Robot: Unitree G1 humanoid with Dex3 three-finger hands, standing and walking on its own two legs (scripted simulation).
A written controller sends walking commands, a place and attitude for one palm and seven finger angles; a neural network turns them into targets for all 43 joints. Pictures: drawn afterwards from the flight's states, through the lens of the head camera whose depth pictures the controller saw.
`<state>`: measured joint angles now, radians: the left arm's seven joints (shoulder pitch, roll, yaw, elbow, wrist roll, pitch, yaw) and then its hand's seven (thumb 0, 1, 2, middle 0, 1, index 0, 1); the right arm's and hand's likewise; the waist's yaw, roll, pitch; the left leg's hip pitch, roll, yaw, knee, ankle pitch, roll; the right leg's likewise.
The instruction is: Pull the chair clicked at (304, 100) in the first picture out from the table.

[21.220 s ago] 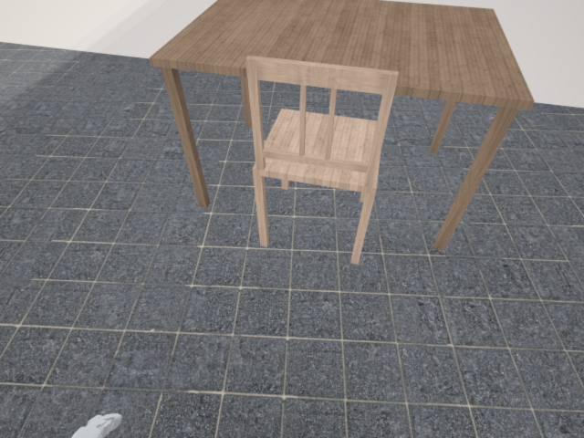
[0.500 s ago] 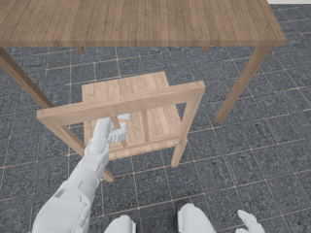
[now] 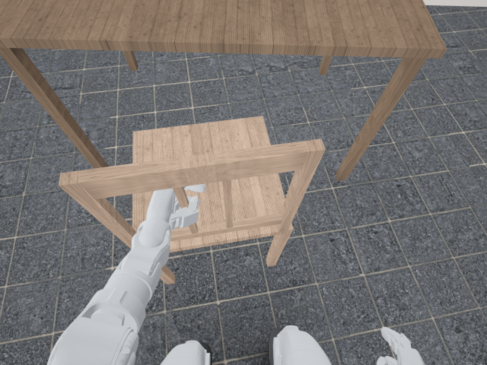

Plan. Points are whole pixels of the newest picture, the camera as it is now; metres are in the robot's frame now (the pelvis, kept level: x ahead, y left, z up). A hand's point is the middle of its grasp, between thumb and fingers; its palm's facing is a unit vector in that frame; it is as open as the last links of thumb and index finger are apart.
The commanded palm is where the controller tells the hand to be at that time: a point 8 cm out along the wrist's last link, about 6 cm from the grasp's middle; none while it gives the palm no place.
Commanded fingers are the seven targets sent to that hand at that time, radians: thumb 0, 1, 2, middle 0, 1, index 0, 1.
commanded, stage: step backward, pulling the chair out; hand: left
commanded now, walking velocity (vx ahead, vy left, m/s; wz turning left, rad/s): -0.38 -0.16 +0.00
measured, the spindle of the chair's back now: (187, 210) +0.39 +0.12 -0.11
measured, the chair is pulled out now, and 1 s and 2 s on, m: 0.29 0.54 0.64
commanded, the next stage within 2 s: stop walking, hand still on the chair in 0.92 s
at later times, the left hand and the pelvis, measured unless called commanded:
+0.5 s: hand (186, 275) +0.25 +0.10 -0.06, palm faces -0.09 -0.98 -0.18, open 4.8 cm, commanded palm +0.24 +0.15 -0.06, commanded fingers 0.00 0.90 0.90 -0.50 -1.45 -0.50 -1.45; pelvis -0.12 +0.00 +0.00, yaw -1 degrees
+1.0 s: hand out of the picture +0.11 +0.11 -0.06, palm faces -0.06 -0.98 -0.16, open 4.8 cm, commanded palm +0.11 +0.16 -0.06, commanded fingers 0.00 0.90 0.90 -0.50 -1.45 -0.50 -1.45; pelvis -0.25 +0.00 +0.00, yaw +0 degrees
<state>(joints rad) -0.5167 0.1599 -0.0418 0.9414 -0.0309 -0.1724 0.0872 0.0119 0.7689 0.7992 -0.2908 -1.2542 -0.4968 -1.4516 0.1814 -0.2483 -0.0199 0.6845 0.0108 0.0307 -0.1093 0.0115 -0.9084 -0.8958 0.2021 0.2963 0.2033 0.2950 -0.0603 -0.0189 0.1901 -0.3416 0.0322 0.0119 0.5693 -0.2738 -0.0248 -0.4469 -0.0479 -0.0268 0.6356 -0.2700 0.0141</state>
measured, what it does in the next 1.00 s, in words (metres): walks backwards: right foot, then left foot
